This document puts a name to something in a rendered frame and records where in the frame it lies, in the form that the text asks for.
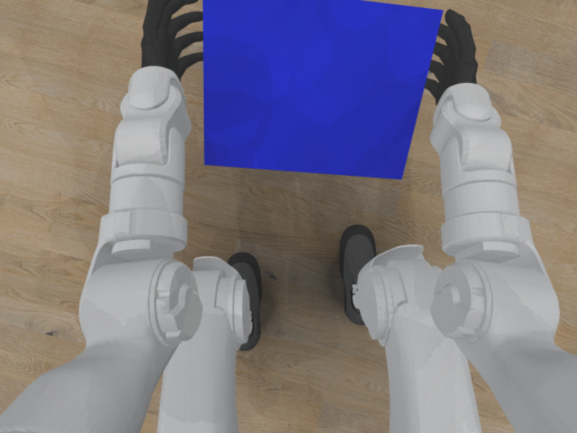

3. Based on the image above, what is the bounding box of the right robot hand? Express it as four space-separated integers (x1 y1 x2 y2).
425 9 478 105

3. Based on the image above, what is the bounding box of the left robot upper arm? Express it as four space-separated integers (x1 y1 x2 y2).
0 258 203 433

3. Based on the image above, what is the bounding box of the left robot hand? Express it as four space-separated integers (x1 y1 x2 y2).
141 0 203 83

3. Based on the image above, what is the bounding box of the robot left forearm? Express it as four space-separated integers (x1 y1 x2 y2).
79 66 191 335

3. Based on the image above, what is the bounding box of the carton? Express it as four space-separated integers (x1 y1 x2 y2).
203 0 444 180

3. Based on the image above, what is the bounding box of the robot right forearm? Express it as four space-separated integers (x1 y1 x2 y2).
430 83 560 330

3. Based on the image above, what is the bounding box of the robot right foot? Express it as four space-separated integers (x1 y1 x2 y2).
339 225 376 325

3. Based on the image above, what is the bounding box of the right robot upper arm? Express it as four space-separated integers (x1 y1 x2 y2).
430 259 577 433

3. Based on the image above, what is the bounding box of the robot left shin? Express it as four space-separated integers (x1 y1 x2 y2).
193 256 252 345

